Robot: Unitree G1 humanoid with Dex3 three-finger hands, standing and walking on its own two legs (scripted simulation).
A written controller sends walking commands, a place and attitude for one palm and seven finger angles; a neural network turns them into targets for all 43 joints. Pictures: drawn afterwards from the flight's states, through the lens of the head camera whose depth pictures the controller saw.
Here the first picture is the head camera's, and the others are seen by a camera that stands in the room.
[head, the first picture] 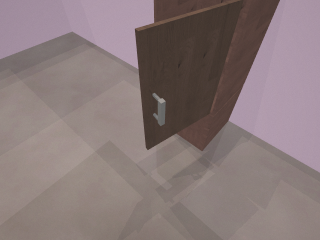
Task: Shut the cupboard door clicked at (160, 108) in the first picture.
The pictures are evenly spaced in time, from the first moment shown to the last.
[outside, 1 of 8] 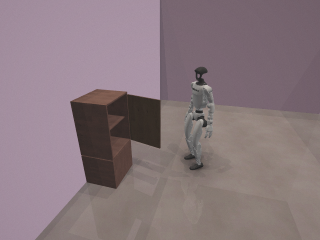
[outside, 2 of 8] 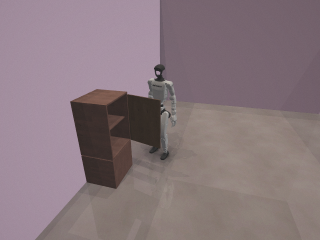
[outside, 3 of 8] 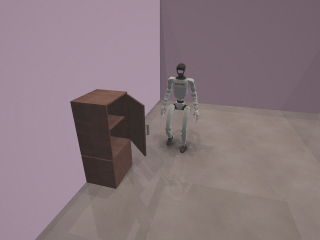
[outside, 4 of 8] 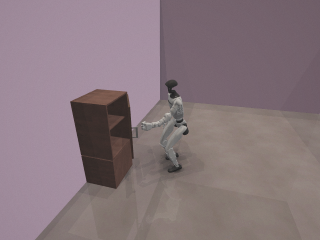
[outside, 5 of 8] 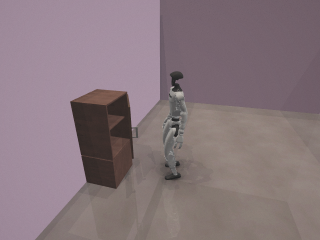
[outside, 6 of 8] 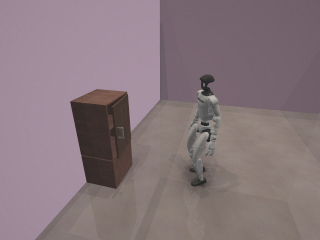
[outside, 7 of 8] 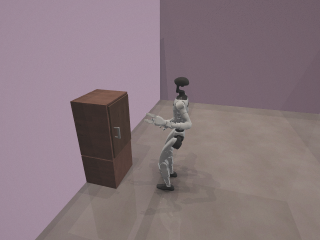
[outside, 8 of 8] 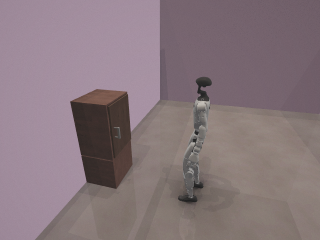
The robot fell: no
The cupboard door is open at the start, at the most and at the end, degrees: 77 77 0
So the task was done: yes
